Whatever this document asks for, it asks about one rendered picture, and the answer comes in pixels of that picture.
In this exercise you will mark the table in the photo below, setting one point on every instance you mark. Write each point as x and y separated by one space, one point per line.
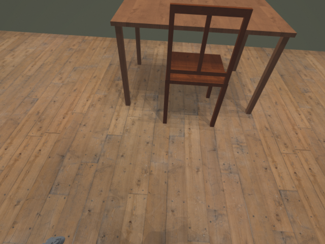
264 21

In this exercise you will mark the chair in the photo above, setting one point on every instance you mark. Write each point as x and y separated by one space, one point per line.
199 68

